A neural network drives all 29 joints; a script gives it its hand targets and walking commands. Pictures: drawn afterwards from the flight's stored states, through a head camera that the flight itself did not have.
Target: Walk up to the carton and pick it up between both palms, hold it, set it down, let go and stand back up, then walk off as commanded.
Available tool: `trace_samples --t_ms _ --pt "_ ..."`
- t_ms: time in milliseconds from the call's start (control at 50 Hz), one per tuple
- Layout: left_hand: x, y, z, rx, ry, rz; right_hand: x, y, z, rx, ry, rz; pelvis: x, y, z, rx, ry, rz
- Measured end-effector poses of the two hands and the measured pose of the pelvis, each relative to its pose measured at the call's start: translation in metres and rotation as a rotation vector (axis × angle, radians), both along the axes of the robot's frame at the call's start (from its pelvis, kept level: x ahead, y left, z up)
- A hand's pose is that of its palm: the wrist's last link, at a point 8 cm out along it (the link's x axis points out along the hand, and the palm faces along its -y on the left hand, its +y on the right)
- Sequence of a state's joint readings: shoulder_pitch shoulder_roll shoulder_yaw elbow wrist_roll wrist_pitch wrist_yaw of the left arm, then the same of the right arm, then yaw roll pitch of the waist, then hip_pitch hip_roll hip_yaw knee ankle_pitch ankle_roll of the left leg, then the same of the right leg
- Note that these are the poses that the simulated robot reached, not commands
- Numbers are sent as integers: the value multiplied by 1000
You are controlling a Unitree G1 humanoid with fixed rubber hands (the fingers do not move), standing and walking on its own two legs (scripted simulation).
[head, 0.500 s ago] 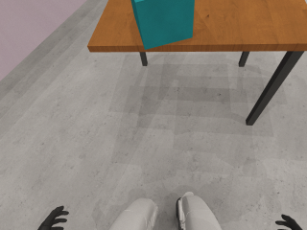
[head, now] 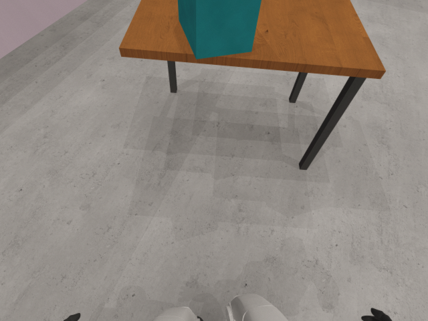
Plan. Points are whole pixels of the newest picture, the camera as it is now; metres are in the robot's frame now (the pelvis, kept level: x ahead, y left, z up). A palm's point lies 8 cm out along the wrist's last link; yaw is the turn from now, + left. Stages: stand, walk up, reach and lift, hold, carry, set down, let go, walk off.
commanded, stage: walk off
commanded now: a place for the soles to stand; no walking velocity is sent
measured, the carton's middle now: (214, 8) +1.03 -0.03 +0.03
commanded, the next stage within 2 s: none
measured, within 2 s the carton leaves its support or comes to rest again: neither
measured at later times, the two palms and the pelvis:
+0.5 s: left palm out of the picture +0.06 +0.40 -0.13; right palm out of the picture +0.07 -0.22 -0.09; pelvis +0.03 +0.10 -0.01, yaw +1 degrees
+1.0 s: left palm (28, 313) +0.16 +0.37 -0.16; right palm (350, 316) +0.12 -0.25 -0.07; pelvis +0.09 +0.08 -0.01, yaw +2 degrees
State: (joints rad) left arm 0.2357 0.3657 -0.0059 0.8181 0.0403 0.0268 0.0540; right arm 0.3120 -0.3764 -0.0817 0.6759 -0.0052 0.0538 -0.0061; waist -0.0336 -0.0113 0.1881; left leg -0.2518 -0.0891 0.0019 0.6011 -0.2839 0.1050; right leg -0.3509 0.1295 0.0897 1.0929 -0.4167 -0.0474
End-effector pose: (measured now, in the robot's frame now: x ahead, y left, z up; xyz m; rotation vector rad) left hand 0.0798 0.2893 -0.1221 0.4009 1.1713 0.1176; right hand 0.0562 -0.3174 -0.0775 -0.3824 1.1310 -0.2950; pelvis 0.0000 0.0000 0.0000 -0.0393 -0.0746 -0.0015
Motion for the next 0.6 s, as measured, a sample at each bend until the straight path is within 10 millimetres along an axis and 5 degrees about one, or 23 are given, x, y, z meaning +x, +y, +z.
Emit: trace_samples --t_ms 180,360,460,600 --pt "-52 18 13 49 68 5 -14 14 -12 55 -7 -4 -7 8 0 2 1 -23" --pt "-39 62 20 59 20 13 0 46 -13 46 17 19 5 50 0 3 27 7" --pt "-29 100 -2 25 55 26 18 80 -13 0 -1 49 20 89 -12 -4 28 23" --pt "4 112 -24 -75 52 18 25 108 12 -75 24 24 44 114 -5 -34 0 20"
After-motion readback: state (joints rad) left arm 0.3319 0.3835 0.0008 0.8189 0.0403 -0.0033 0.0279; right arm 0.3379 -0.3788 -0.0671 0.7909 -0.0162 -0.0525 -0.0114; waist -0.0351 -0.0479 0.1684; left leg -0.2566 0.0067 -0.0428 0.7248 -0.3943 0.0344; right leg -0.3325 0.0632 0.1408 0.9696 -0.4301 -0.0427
